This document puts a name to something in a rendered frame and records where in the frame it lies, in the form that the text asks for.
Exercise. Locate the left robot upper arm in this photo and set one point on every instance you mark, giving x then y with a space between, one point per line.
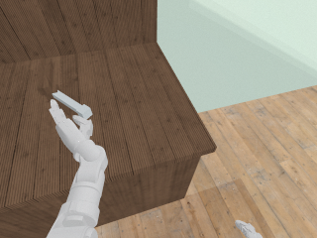
74 232

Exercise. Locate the tap lever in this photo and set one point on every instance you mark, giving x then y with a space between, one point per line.
82 110

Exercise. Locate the robot left forearm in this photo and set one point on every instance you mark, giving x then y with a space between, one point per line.
81 207

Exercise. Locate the counter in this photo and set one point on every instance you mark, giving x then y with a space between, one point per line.
104 54

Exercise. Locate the robot right hand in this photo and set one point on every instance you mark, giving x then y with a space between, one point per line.
247 229

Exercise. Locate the robot left hand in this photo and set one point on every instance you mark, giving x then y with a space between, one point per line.
67 130

